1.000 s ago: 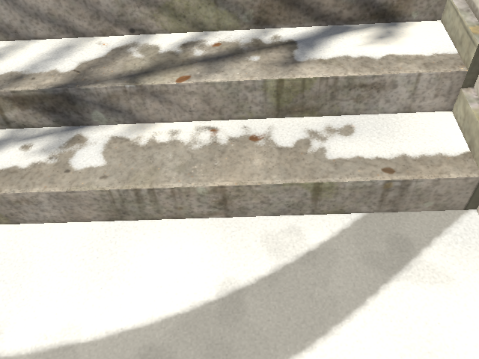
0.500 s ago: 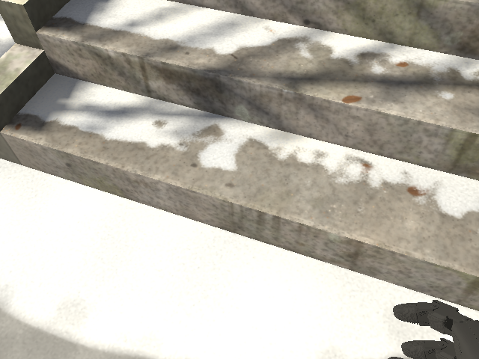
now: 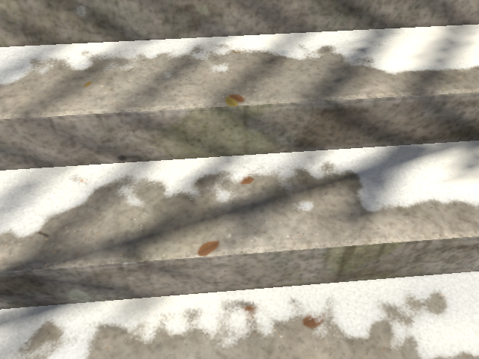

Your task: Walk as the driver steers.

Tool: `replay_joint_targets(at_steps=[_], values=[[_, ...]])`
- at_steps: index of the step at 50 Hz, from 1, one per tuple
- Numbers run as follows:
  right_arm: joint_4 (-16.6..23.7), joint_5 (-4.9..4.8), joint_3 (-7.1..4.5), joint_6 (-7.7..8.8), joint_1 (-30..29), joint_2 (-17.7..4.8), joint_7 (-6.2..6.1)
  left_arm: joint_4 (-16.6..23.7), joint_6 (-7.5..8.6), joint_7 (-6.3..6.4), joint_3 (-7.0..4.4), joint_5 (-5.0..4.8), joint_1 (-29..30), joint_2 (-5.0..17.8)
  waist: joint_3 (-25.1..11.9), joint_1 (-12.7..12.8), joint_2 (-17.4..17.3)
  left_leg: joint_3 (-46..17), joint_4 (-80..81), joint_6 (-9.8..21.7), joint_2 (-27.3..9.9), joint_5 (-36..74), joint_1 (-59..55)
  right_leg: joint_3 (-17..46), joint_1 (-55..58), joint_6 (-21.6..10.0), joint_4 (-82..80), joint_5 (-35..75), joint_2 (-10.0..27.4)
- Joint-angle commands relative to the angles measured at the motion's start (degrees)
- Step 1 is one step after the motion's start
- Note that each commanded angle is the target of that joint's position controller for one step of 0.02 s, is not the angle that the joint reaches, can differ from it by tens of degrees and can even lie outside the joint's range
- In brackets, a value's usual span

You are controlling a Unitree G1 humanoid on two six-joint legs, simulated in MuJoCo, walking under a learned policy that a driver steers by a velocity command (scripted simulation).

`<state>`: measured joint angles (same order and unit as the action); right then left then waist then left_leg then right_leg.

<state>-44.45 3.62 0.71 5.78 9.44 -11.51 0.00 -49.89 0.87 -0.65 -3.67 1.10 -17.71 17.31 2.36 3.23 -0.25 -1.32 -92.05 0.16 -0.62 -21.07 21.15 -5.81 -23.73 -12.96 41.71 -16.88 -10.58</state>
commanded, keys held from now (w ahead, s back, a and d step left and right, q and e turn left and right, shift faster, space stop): e+shift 0.54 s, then shift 0.32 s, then q+shift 0.14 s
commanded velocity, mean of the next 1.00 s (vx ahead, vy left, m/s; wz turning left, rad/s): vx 0.22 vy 0.00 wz -0.68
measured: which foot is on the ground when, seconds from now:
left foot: up 0.00-0.32, down 0.34-1.00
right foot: down 0.00-0.34, up 0.36-0.88, down 0.90-1.00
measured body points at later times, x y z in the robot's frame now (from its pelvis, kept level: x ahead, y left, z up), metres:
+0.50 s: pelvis +0.32 +0.08 +0.14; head +0.39 +0.08 +0.59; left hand +0.59 +0.30 +0.03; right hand +0.41 -0.22 +0.06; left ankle +0.46 +0.13 -0.53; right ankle +0.19 +0.01 -0.39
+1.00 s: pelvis +0.40 +0.06 +0.20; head +0.40 +0.05 +0.65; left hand +0.69 +0.07 +0.12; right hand +0.29 -0.18 +0.07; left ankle +0.46 +0.13 -0.53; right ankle +0.35 -0.02 -0.53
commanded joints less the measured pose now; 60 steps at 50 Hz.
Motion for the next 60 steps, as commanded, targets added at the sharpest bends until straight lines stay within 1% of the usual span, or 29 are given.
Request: replay_joint_targets(at_steps=[1, 4, 7, 8, 9, 11, 12, 13, 14, 16, 17, 18, 19, 21, 22, 25, 27, 29, 34, 36, 40, 43, 45, 46, 47, 50, 57, 58, 60], values=[[9.31, 2.27, -0.19, 0.94, -1.08, -6.09, -0.19, 3.02, 1.4, 1.18, -1.31, -0.52, -2.49, 7.34, 1.67, -5.1, -4.29, -2.55, -10.67, -1.26, -1.34, 1.72, 32.57, 43.27, 14.55, -10.97, -27.0, 12.13, 20.23], [12.44, 1.08, 0.22, -2.26, -4.23, -5.5, -1.26, 3.23, 3.72, 1.32, -0.96, -0.42, -2.51, 7.98, 1.95, -6.4, -8.66, 1.78, -2.4, -4.16, -2.81, 1.46, 26.43, 28.61, -0.04, -6.78, -24.24, 46.64, 14.25], [19.67, -0.42, 1.28, -2.96, -16.67, -0.82, -2.54, -0.24, 4.41, 2.21, -0.85, 0.4, -13.54, 8.3, -0.66, 0.63, 1.82, 2.55, -25.3, -1.46, -1.31, -11.76, 52.63, 32.03, 19.33, -6.55, -21.95, 50.29, 16.12], [20.77, 1.85, 1.44, -2.93, -22.37, 0.07, -2.9, -2.35, 4.3, 2.97, -1.21, -0.8, -19.31, 7.75, 0.53, 3.75, 0.78, -0.79, -34.01, 0.56, -1.39, -14.77, 65.4, 35.96, 32.15, -5.23, -16.5, 52.51, 16.84], [23.84, 3.8, 2.07, -1.89, -31.79, 1.11, -1.92, -4.98, 4.39, 4.8, -1.47, -0.25, -32.84, 7.04, -1.52, 11.39, 1.47, -2.05, -39.41, 1.91, -0.29, -27.07, 82.02, 37.54, 52.06, -4.62, -11.1, 61.77, 16.95], [30.01, 1.41, 3.72, -0.86, -42.38, 4.46, -0.74, -6.6, 3.43, 7.05, -1.91, 1.74, -38.48, 6.43, -4.27, 13.27, 1.85, -1.83, -33.3, 2.11, 0.59, -34.94, 88.44, 36.92, 60.0, -2.65, -12.06, 70.08, 18.51], [33.0, 0.04, 4.34, -0.82, -45.78, 5.18, -0.59, -6.12, 2.92, 7.49, -1.77, 2.06, -34.41, 5.74, -2.84, 11.09, 2.43, -1.83, -22.5, 2.18, -0.19, -35.43, 82.65, 36.48, 53.19, -1.36, -18.31, 65.26, 19.34], [32.25, -0.54, 5.31, -1.98, -38.59, 5.12, -0.28, -2.37, 1.75, 7.21, -1.52, 0.55, -22.62, 5.14, -5.64, 4.16, -4.94, 0.92, -0.08, 2.7, -0.77, -23.1, 54.76, 32.86, 34.34, 0.15, -28.22, 62.7, 18.29], [29.56, 0.01, 5.24, -3.78, -28.68, 5.51, -0.8, 1.89, 0.6, 6.4, -1.47, -0.42, -9.35, 5.24, -10.49, -3.39, -4.67, 3.84, 14.16, 3.57, 2.17, -8.67, 21.04, 26.11, 11.93, 2.98, -32.16, 67.31, 13.18], [20.17, -3.86, -0.83, -5.9, 5.31, -3.64, -3.81, 6.65, 3.58, 2.93, -5.71, -3.55, 3.47, 15.67, -27.41, -19.1, 11.45, -5.52, 26.6, 4.19, 1.93, 9.28, -24.85, 30.16, 1.09, 7.3, -11.14, 97.77, 13.34], [14.92, -1.74, -4.11, -6.62, 17.15, -9.73, -4.53, 7.4, 5.96, 1.18, -6.75, -4.97, 7.89, 15.69, -31.57, -24.8, 2.92, -10.33, 44.07, 6.67, -1.38, 20.64, -32.65, 28.5, 2.4, 11.62, 5.37, 63.68, 8.32], [14.43, -1.02, -4.93, -5.39, 14.21, -16.17, -5.08, 10.98, 7.34, -0.14, -3.68, -3.13, 3.74, 2.54, -35.05, -15.26, -26.79, -33.02, 50.6, 12.13, -23.7, 67.0, -35.94, 22.81, -7.96, 14.8, 41.05, -15.86, -6.11], [16.73, -2.88, -5.02, -6.92, 5.93, -13.86, -5.27, 11.36, 6.33, -0.82, -3.86, -0.66, -4.85, 5.65, -42.87, -8.71, -22.9, -46.56, 56.73, 13.75, -26.23, 71.94, -29.53, 24.84, -8.15, 14.56, 55.49, -11.15, -2.8], [17.82, -3.53, -2.19, -6.69, -11.52, -1.35, -5.94, 9.9, 1.53, -0.14, -4.61, 1.15, -5.5, 5.79, -21.21, 1.03, -8.29, -33.45, 56.63, 14.05, -21.41, 34.49, -11.41, 12.73, -13.72, 15.82, 59.61, -2.41, 3.87], [15.49, -3.22, -1.52, -6.57, -11.84, 2.44, -6.25, 9.44, -0.45, 0.0, -3.79, 2.66, -4.86, 2.84, -12.75, 3.08, -3.5, -25.46, 56.18, 11.25, -18.42, 21.02, -5.82, 11.43, -17.35, 15.74, 58.75, 1.1, 6.12], [9.55, -2.2, -2.29, -5.78, -5.52, 2.59, -5.02, 13.79, -4.05, 1.25, -1.04, 2.02, 2.09, -3.21, -1.82, 2.77, -2.94, -9.76, 59.79, 7.15, -16.43, 10.17, 7.0, 10.0, -22.68, 13.92, 63.14, 3.08, 6.62], [7.38, -2.03, -2.84, -4.86, -2.32, 1.31, -3.24, 17.1, -3.86, 2.14, -0.06, 1.69, 5.87, -4.31, -1.34, 3.2, -4.56, -4.94, 61.96, 5.35, -17.93, 12.54, 5.22, 11.12, -28.11, 12.86, 62.72, 3.67, 7.31], [8.21, -1.23, -2.91, -5.16, -3.23, 0.14, -2.8, 19.09, -3.76, 2.25, -0.1, 1.99, 6.57, -1.36, -2.88, 3.76, -4.33, 1.66, 62.9, 5.39, -16.01, 23.42, 5.51, 9.11, -24.21, 14.1, 51.79, 7.3, 6.06], [10.76, -1.4, -4.46, -5.83, 1.1, -7.07, -4.42, 20.47, -4.49, -0.42, -0.61, 2.45, 10.23, 1.6, -9.68, -0.94, -6.9, 4.86, 66.23, 10.3, -19.31, 43.55, -9.8, 7.47, -17.03, 16.61, 35.68, 7.13, 6.76], [12.06, -1.72, -4.96, -5.76, 2.06, -7.71, -4.83, 20.75, -5.03, -0.97, -1.08, 2.61, 12.26, 1.7, -8.91, -2.57, -4.85, 4.58, 66.87, 9.54, -20.62, 37.21, -12.07, 8.19, -15.05, 15.8, 30.07, 5.74, 7.73], [14.02, -2.02, -5.52, -7.45, 3.28, -8.69, -4.9, 22.06, -5.31, -1.62, -0.36, 0.67, 16.79, -0.72, -3.73, -5.79, -10.37, 8.07, 69.35, 7.5, -18.48, 21.43, -10.32, 2.59, -5.69, 14.9, 10.28, -5.59, 9.05], [11.72, -1.65, -6.2, -9.32, 8.58, -9.46, -5.01, 21.4, -3.6, -1.42, 0.04, -0.55, 16.26, -1.23, -3.93, -9.23, -11.19, 7.13, 64.11, 8.34, -18.39, 28.18, -14.84, -1.19, -2.27, 13.17, -2.89, -10.42, 7.8], [9.42, -2.52, -5.01, -9.9, 9.61, -6.91, -4.75, 18.43, -0.92, -0.84, 1.32, -0.29, 11.01, -4.71, -5.03, -6.21, -5.6, 6.22, 59.97, 5.69, -15.73, 25.22, -8.64, 0.92, 11.97, 11.51, -23.04, 7.88, 10.26], [9.08, -2.73, -3.49, -9.38, 10.24, -2.23, -3.65, 17.93, 0.38, -0.69, 1.69, 0.64, 9.24, -4.93, -7.53, -5.98, 0.75, 7.16, 54.35, 3.38, -12.65, 13.86, -1.79, 9.77, 21.57, 12.12, -24.96, 16.48, 17.37], [10.65, -4.14, -2.69, -9.15, 10.85, -0.52, -2.72, 18.96, 0.48, 0.67, 2.36, 1.27, 11.68, -3.97, -11.04, -6.09, 12.69, 7.41, 57.19, -0.54, -7.64, -6.09, -1.32, 18.86, 17.41, 4.66, -20.75, 27.99, 27.28], [9.86, -3.39, -3.99, -8.49, 6.23, -3.94, -1.86, 20.19, 0.13, 2.29, 1.66, 1.1, 15.04, -2.9, -2.18, -5.27, 8.3, 6.02, 59.28, -0.36, -4.05, -1.34, -0.52, 9.94, 12.84, 6.37, -19.23, 18.64, 21.68], [11.08, -1.09, -5.58, -7.96, 7.01, -3.87, -2.96, 22.06, -0.78, 3.88, 0.25, 1.06, 16.17, -1.2, -7.58, -6.53, 3.59, 1.51, 43.76, 1.66, -2.66, -3.75, -1.87, 5.59, 6.28, 4.72, -12.92, 15.42, 27.89], [11.03, -0.81, -5.79, -7.92, 7.88, -4.26, -2.81, 22.33, -0.67, 3.3, 0.27, 0.81, 18.6, -1.2, -6.34, -8.14, 2.7, -0.71, 47.67, 2.73, -3.33, 0.24, -4.03, 2.58, 2.83, 6.91, -9.74, 13.16, 26.18], [12.96, -1.38, -8.13, -7.99, 7.94, -11.58, -3.56, 23.78, -1.24, 2.04, 0.07, -0.14, 18.01, -2.32, -4.19, -8.08, -11.83, -23.09, 62.26, 10.59, -10.57, 21.86, -5.02, -5.03, -6.64, 14.69, 7.35, -2.89, 12.58]])
Velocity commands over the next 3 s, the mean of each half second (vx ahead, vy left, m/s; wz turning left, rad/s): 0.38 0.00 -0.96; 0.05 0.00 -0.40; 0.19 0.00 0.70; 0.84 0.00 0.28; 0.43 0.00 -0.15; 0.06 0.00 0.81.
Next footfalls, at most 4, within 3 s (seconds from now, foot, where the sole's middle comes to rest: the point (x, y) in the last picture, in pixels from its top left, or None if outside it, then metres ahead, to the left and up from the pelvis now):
0.34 left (217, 328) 0.49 0.11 -0.57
0.90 right None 0.38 -0.05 -0.57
1.46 right None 0.42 -0.06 -0.57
1.88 left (209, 203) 0.73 0.15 -0.40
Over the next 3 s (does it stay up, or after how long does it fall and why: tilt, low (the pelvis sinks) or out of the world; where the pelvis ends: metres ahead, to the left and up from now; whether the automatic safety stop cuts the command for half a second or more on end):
stays up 1.12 0.06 0.55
